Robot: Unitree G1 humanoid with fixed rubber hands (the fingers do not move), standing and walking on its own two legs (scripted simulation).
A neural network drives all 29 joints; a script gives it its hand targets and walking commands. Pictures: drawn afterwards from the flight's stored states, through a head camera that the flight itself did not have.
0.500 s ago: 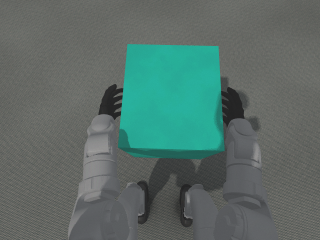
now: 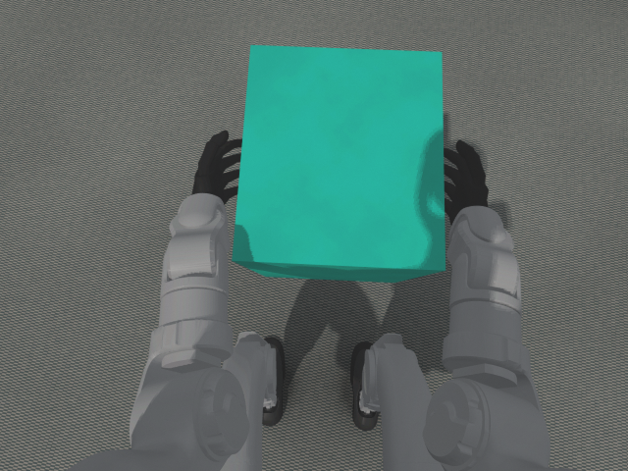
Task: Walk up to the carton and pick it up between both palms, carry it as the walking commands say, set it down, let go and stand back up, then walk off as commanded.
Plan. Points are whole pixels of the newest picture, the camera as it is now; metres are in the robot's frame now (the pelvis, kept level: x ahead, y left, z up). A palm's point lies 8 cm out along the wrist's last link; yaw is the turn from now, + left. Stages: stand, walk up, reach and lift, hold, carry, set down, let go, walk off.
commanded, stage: set down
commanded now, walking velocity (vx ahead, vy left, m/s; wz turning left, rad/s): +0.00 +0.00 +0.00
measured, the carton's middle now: (336, 186) +0.47 -0.02 -0.14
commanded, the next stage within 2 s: none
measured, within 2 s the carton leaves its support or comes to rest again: neither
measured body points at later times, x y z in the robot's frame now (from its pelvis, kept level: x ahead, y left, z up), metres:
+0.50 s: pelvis +0.00 +0.00 -0.08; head +0.25 -0.01 +0.29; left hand +0.48 +0.13 -0.16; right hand +0.45 -0.18 -0.16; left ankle +0.09 +0.12 -0.60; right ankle +0.08 -0.12 -0.60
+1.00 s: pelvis -0.02 +0.00 -0.15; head +0.28 +0.00 +0.19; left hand +0.50 +0.13 -0.25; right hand +0.48 -0.19 -0.25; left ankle +0.09 +0.12 -0.60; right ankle +0.08 -0.12 -0.60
